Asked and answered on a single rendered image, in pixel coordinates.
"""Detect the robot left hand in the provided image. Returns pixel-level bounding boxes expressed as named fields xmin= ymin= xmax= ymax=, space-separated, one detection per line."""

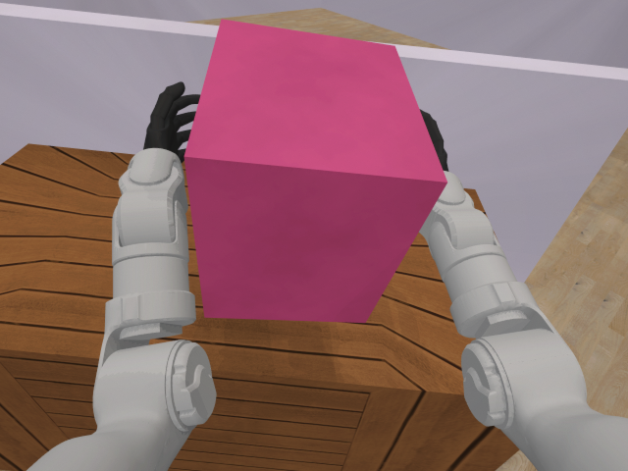
xmin=143 ymin=81 xmax=200 ymax=163

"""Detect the robot right upper arm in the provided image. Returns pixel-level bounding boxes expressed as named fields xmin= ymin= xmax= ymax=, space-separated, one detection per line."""
xmin=461 ymin=329 xmax=628 ymax=471

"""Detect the left robot forearm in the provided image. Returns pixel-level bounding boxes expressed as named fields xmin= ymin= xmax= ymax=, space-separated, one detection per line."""
xmin=93 ymin=148 xmax=196 ymax=424

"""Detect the robot right hand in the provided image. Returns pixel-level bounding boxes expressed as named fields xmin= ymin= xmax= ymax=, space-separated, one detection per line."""
xmin=420 ymin=110 xmax=448 ymax=171

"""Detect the pedestal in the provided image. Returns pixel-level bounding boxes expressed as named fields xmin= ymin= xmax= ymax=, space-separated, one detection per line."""
xmin=0 ymin=144 xmax=520 ymax=471

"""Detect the robot left upper arm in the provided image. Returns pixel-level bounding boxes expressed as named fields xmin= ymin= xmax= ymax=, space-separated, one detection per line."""
xmin=27 ymin=340 xmax=217 ymax=471

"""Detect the carton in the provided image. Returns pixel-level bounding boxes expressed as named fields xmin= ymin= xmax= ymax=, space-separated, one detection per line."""
xmin=184 ymin=19 xmax=447 ymax=323

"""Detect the right robot forearm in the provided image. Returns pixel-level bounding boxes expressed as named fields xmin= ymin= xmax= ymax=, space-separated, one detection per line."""
xmin=419 ymin=171 xmax=587 ymax=400

